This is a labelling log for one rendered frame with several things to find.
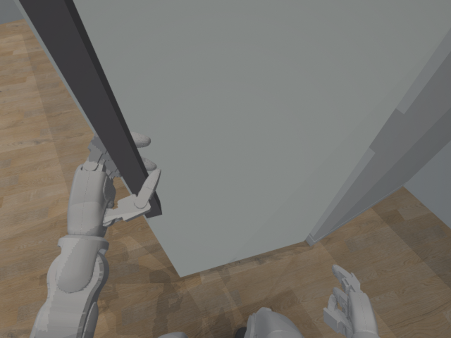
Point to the right robot thigh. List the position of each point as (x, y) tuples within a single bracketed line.
[(269, 324)]

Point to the handle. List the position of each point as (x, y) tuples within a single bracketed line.
[(61, 29)]

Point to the left robot hand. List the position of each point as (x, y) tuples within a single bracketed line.
[(92, 190)]

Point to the left robot forearm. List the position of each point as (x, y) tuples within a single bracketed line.
[(74, 281)]

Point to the fridge door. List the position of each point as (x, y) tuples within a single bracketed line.
[(257, 110)]

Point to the right robot hand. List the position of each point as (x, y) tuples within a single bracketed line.
[(357, 313)]

